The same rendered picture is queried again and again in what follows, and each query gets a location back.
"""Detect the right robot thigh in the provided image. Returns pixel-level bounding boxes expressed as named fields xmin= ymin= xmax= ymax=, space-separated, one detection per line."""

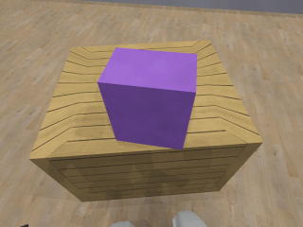
xmin=172 ymin=211 xmax=207 ymax=227

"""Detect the pedestal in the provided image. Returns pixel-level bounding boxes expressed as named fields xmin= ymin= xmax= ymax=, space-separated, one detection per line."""
xmin=29 ymin=40 xmax=263 ymax=202

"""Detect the carton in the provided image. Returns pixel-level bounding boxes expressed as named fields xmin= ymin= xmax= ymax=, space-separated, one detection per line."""
xmin=98 ymin=47 xmax=198 ymax=150

